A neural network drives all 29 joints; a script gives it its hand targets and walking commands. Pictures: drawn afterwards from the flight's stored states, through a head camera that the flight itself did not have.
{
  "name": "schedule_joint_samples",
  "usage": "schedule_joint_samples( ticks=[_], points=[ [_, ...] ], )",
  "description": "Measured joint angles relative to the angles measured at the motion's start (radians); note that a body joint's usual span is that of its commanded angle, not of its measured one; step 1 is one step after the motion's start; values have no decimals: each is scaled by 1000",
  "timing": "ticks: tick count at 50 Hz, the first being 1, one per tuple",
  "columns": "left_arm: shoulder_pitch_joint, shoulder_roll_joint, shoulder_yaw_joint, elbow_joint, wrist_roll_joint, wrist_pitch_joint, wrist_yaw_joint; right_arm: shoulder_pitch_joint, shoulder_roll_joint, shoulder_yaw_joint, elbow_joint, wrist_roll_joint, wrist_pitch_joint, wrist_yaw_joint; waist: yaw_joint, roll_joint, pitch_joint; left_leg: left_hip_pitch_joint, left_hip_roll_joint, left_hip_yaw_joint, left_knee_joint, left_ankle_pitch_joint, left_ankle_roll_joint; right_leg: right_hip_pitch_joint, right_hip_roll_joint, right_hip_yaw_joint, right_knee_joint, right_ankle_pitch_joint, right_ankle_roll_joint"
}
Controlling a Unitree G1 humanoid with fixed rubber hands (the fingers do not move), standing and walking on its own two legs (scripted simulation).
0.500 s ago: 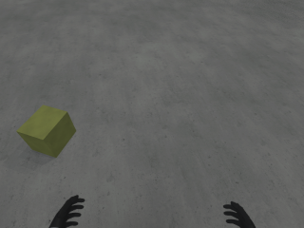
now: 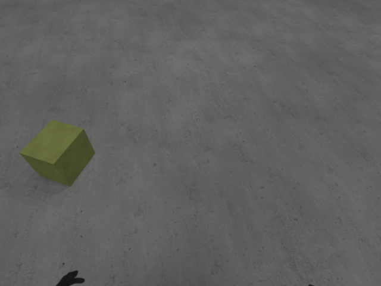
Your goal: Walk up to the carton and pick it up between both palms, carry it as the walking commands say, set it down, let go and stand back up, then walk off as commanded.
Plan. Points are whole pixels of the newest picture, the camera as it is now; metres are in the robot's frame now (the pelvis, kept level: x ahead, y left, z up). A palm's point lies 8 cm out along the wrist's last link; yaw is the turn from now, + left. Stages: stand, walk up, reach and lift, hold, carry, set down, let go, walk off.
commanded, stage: stand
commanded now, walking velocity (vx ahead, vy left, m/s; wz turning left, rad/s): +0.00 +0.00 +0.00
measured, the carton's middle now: (61, 153) +0.86 +0.74 -0.63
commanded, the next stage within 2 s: walk up in 0.98 s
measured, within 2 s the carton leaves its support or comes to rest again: neither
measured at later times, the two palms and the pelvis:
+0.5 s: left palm out of the picture +0.09 +0.28 -0.09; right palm out of the picture +0.08 -0.29 -0.09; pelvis +0.00 +0.00 +0.03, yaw +0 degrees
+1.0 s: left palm out of the picture +0.08 +0.28 -0.09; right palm out of the picture +0.08 -0.29 -0.09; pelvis +0.00 +0.00 +0.03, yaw +0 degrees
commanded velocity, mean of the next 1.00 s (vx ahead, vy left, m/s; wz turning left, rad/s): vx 0.00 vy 0.00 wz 0.00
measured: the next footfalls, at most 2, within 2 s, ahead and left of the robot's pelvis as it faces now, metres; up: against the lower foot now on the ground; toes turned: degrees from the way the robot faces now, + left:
left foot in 1.42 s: +0.11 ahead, +0.21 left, +0.00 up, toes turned +18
right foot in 1.64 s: +0.19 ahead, -0.02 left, +0.00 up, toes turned +20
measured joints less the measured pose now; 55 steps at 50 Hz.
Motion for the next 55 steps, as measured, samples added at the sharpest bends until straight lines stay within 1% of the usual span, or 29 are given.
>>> schedule_joint_samples(
  ticks=[17, 28, 38, 55],
  points=[
    [-37, -9, -10, 127, -8, -6, -4, -41, 4, 7, 110, 6, -6, 2, 8, 2, -13, 114, -3, 0, -214, 112, 2, 114, -4, -2, -211, 109, 3],
    [-47, -4, -10, 174, -9, -7, -4, -51, -2, 5, 151, 7, -7, 3, 9, 1, -18, 174, -4, 1, -325, 169, 2, 172, -4, -2, -320, 165, 4],
    [-50, -2, -10, 190, -8, -7, -4, -53, -1, 7, 165, 6, -6, 4, 9, 0, -22, 192, -3, -1, -364, 190, 0, 191, -4, -4, -358, 186, 3],
    [-40, -1, -9, 199, -10, -5, -4, -49, -3, 9, 173, 6, -1, 5, 10, 0, -21, 201, 0, -3, -380, 199, -3, 199, -1, -5, -374, 194, 1]
  ],
)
